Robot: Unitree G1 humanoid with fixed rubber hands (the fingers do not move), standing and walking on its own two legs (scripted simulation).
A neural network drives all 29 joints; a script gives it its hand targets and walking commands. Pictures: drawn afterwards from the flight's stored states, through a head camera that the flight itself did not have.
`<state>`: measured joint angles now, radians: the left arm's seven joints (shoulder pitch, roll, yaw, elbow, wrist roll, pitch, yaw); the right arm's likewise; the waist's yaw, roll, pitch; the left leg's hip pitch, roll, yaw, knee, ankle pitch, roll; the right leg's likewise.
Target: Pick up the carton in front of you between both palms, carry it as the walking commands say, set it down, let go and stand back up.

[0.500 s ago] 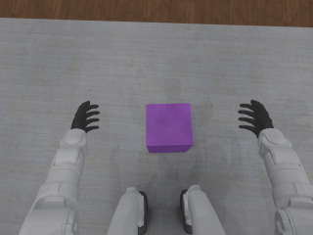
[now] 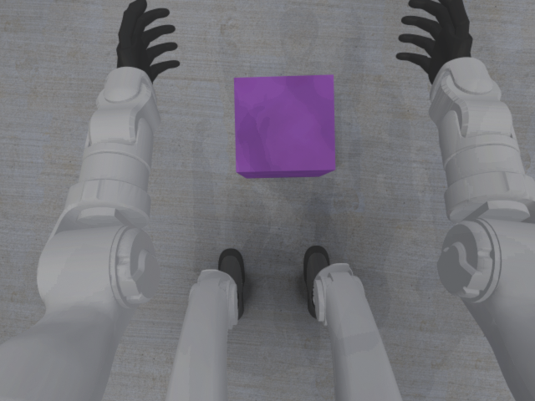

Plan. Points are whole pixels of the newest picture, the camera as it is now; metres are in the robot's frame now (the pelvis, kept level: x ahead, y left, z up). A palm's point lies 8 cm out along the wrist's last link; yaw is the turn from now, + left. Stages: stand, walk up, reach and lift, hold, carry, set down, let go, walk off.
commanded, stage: reach and lift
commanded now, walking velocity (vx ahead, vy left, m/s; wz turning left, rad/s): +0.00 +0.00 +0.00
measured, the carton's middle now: (283, 134) +0.52 -0.03 -0.51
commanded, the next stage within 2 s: none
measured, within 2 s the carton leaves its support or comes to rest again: leaves its support in 1.68 s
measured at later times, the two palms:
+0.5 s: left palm (186, 124) +0.53 +0.16 -0.34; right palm (383, 123) +0.50 -0.23 -0.34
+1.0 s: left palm (202, 131) +0.53 +0.15 -0.45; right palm (358, 123) +0.53 -0.21 -0.45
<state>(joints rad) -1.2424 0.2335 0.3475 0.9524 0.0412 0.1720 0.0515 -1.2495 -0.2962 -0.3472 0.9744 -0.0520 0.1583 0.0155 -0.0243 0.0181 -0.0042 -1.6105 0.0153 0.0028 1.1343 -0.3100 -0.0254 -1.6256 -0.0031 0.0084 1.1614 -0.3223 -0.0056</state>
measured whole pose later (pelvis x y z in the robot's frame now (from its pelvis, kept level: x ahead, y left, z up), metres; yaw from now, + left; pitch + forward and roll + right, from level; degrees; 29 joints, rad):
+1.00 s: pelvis -0.02 +0.01 -0.27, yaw +0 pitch +37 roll +1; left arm -1.49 0.33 0.06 1.10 -0.24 0.06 0.15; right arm -1.53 -0.44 -0.05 1.19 0.24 0.04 -0.09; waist -0.01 0.02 0.41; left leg -2.26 -0.04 -0.04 2.22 -0.60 -0.06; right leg -2.27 0.01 0.03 2.23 -0.60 0.02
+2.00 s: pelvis -0.03 +0.02 -0.21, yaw -2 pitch +41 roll +2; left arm -1.14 0.05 0.42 0.80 0.09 0.32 0.13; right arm -1.20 -0.14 -0.36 0.86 -0.12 0.37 -0.08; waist -0.04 0.03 -0.06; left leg -2.13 -0.10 -0.08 1.99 -0.58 -0.09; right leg -2.15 0.07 0.08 1.99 -0.55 0.05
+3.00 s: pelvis +0.04 +0.02 +0.06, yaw -4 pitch +25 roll +1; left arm -0.47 -0.14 0.35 0.59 0.19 0.33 0.06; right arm -0.47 0.08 -0.34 0.58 -0.20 0.35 -0.03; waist 0.00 0.02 -0.22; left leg -1.04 -0.05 -0.08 1.03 -0.41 -0.03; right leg -1.07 0.04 0.10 1.04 -0.40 0.03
